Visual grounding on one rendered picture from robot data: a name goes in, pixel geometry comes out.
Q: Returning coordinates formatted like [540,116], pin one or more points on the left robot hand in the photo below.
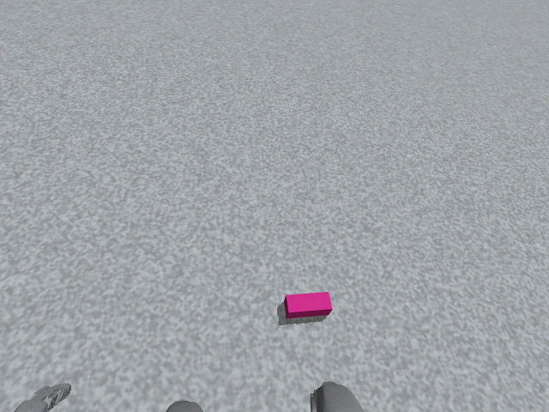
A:
[45,398]

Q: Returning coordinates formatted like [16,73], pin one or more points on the carton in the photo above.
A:
[307,305]

